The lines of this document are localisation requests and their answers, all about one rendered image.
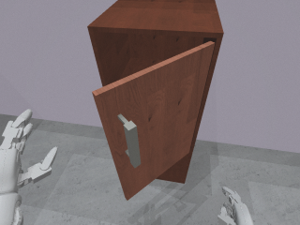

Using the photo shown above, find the robot left forearm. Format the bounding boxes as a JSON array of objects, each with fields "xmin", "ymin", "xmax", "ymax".
[{"xmin": 0, "ymin": 192, "xmax": 23, "ymax": 225}]

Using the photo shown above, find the cupboard door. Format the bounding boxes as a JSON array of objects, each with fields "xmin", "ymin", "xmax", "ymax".
[{"xmin": 92, "ymin": 41, "xmax": 216, "ymax": 201}]

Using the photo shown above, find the right robot hand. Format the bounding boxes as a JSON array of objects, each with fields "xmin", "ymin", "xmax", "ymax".
[{"xmin": 217, "ymin": 187, "xmax": 254, "ymax": 225}]

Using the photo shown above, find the left robot hand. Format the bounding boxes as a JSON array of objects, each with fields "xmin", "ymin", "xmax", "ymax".
[{"xmin": 0, "ymin": 109, "xmax": 58, "ymax": 194}]

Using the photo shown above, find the handle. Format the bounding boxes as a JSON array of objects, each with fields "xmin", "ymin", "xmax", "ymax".
[{"xmin": 117, "ymin": 113, "xmax": 141, "ymax": 168}]

